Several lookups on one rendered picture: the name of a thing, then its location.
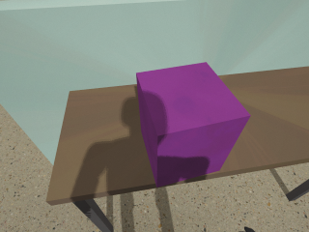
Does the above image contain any table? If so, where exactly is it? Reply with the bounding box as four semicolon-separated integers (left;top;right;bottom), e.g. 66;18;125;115
45;66;309;232

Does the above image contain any carton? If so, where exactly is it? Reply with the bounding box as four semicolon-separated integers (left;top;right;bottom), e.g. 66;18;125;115
136;62;251;188

